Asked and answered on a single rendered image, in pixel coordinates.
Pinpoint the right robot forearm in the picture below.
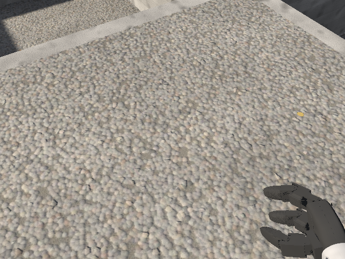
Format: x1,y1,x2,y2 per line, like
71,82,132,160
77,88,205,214
322,243,345,259

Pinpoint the right robot hand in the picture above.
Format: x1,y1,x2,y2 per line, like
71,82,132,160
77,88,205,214
260,183,345,259

